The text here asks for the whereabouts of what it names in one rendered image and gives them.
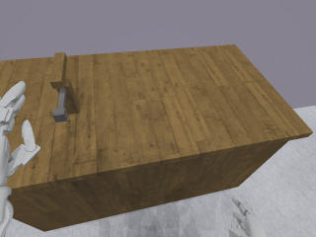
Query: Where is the tap lever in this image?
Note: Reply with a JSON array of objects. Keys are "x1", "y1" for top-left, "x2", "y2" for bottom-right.
[{"x1": 52, "y1": 88, "x2": 68, "y2": 122}]

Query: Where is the left robot forearm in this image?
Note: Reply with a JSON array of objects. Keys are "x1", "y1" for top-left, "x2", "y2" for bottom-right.
[{"x1": 0, "y1": 187, "x2": 14, "y2": 237}]

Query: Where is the robot right hand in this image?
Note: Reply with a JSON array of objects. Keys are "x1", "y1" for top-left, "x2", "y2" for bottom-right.
[{"x1": 228, "y1": 196, "x2": 268, "y2": 237}]

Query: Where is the robot left hand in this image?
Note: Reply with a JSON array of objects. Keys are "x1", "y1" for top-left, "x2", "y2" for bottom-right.
[{"x1": 0, "y1": 81, "x2": 40, "y2": 187}]

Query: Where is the counter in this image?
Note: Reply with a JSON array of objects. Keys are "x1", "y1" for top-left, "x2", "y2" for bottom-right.
[{"x1": 0, "y1": 44, "x2": 313, "y2": 232}]

